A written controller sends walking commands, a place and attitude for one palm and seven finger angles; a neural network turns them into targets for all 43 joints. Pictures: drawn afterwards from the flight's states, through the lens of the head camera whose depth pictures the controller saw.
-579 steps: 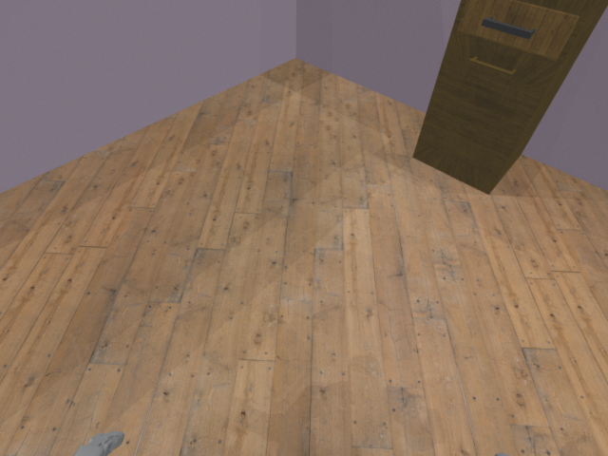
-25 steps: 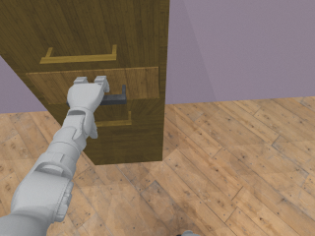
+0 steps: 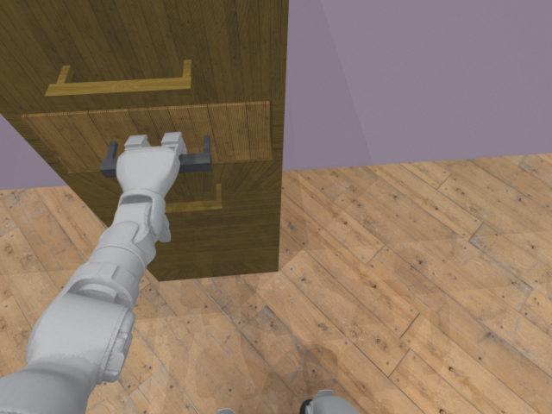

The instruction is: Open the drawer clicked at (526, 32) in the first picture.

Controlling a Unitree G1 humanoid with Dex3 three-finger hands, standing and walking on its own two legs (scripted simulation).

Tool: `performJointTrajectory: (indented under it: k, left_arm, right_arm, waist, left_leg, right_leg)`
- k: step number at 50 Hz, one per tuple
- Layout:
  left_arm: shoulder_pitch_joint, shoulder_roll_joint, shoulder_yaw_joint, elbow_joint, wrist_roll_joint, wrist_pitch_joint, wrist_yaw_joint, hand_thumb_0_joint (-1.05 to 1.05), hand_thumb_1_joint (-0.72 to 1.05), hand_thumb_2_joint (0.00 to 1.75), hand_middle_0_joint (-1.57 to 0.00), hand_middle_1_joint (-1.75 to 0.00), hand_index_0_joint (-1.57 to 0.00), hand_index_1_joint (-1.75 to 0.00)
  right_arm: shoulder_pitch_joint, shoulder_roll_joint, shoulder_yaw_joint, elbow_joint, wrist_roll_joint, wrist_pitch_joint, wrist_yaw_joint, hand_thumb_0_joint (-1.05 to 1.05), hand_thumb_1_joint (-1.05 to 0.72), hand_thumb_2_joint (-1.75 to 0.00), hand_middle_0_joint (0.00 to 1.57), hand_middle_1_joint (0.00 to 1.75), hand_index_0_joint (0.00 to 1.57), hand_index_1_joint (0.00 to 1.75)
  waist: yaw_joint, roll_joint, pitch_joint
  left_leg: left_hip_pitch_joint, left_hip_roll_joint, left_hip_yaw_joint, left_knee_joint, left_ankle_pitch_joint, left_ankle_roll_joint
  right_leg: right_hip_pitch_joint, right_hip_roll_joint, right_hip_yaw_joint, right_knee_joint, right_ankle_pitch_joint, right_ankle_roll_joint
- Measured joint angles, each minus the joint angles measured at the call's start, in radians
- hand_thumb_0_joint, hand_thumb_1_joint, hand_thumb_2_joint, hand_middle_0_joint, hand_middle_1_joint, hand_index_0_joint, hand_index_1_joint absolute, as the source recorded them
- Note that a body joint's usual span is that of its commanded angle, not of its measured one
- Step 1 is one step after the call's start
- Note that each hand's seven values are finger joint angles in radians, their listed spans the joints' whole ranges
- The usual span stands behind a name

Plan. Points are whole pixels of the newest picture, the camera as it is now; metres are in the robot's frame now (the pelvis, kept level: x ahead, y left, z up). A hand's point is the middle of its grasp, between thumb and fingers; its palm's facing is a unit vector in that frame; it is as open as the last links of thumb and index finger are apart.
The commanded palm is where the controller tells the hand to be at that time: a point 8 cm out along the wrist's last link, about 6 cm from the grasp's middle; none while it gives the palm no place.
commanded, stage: lower the fingers behind the handle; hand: left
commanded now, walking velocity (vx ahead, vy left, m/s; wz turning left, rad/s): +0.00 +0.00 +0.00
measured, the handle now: (159, 154) +0.53 +0.18 +0.00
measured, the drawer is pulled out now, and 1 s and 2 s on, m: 0.00 0.00 0.05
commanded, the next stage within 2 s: close the thumb around the handle in 0.66 s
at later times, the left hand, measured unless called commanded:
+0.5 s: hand (160, 192) +0.47 +0.17 -0.02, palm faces -0.06 -0.02 -1.00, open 13.9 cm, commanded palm +0.45 +0.18 +0.04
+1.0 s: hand (156, 190) +0.47 +0.18 -0.02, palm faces -0.05 -0.04 -1.00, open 12.3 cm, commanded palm +0.45 +0.19 +0.04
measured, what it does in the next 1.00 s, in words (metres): stands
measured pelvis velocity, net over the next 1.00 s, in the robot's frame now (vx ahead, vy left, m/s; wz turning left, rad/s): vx -0.01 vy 0.00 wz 0.00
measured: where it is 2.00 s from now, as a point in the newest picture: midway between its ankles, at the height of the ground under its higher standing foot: outside the picture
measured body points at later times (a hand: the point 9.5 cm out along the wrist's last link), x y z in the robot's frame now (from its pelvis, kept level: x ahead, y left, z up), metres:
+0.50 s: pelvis +0.00 -0.01 -0.01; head +0.10 -0.02 +0.43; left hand +0.47 +0.17 +0.04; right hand +0.02 -0.27 -0.15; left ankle -0.03 +0.09 -0.70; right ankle +0.01 -0.11 -0.70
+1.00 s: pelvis -0.01 +0.00 -0.01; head +0.10 +0.00 +0.42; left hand +0.47 +0.18 +0.04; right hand +0.01 -0.27 -0.14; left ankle -0.03 +0.09 -0.70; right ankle +0.01 -0.11 -0.70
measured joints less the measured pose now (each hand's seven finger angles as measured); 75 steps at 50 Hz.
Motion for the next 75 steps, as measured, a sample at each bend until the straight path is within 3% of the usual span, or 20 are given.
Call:
performJointTrajectory:
  k: [14, 27, 43, 51, 68, 75]
  left_arm:
    - [0.009, 0.011, 0.012, -0.003, 0.005, -0.002, 0.038, 0.0, -0.49, 0.3, -0.3, -1.2, -0.31, -1.2]
    - [0.001, 0.025, 0.017, -0.002, -0.011, 0.003, 0.007, 0.0, -0.49, 0.3, -0.28, -1.2, -0.32, -1.2]
    - [-0.02, 0.042, 0.016, 0.007, -0.007, -0.003, 0.017, 0.0, -0.46, 0.32, -0.29, -1.2, -0.32, -1.2]
    - [-0.013, 0.036, 0.01, 0.002, -0.012, -0.002, 0.005, 0.0, -0.2, 0.43, -0.3, -1.23, -0.34, -1.23]
    - [-0.026, 0.027, 0.004, 0.009, -0.012, 0.013, 0.014, 0.0, 0.66, 0.8, -0.36, -1.32, -0.4, -1.32]
    - [-0.014, 0.03, 0.006, -0.005, -0.013, 0.01, 0.001, 0.0, 0.7, 0.8, -0.35, -1.34, -0.4, -1.34]
  right_arm:
    - [0.003, -0.006, -0.012, 0.018, -0.01, -0.002, 0.005, 0.0, -0.91, -0.9, 0.2, 0.3, 0.2, 0.3]
    - [-0.001, -0.004, 0.001, 0.001, -0.001, -0.004, -0.003, 0.0, -0.91, -0.9, 0.2, 0.3, 0.2, 0.3]
    - [0.006, -0.015, 0.003, 0.002, 0.0, -0.012, -0.007, 0.0, -0.91, -0.9, 0.2, 0.3, 0.2, 0.3]
    - [0.017, -0.011, 0.001, 0.005, -0.001, -0.008, -0.004, 0.0, -0.91, -0.9, 0.2, 0.3, 0.2, 0.3]
    - [0.008, -0.005, 0.01, 0.003, 0.0, -0.002, 0.001, 0.0, -0.91, -0.9, 0.2, 0.3, 0.2, 0.3]
    - [0.01, -0.008, 0.007, -0.005, 0.001, 0.0, -0.003, 0.0, -0.91, -0.9, 0.2, 0.3, 0.2, 0.3]
  waist:
    - [-0.001, 0.007, -0.021]
    - [-0.008, 0.008, -0.016]
    - [-0.016, 0.004, -0.012]
    - [-0.014, 0.008, -0.019]
    - [-0.012, 0.006, -0.018]
    - [-0.011, 0.006, -0.019]
  left_leg:
    - [-0.074, 0.007, -0.009, 0.07, -0.029, -0.006]
    - [-0.076, 0.009, -0.006, 0.073, -0.026, -0.006]
    - [-0.101, 0.005, -0.004, 0.088, -0.027, 0.001]
    - [-0.096, 0.005, -0.002, 0.088, -0.031, 0.005]
    - [-0.093, 0.002, -0.003, 0.09, -0.038, 0.01]
    - [-0.087, 0.003, 0.0, 0.087, -0.039, 0.01]
  right_leg:
    - [-0.07, 0.004, -0.01, 0.063, -0.027, -0.006]
    - [-0.074, 0.006, -0.006, 0.067, -0.023, -0.007]
    - [-0.096, 0.002, -0.004, 0.075, -0.02, -0.001]
    - [-0.089, 0.002, -0.001, 0.071, -0.021, 0.004]
    - [-0.084, 0.0, -0.001, 0.07, -0.026, 0.009]
    - [-0.08, 0.002, 0.002, 0.067, -0.026, 0.01]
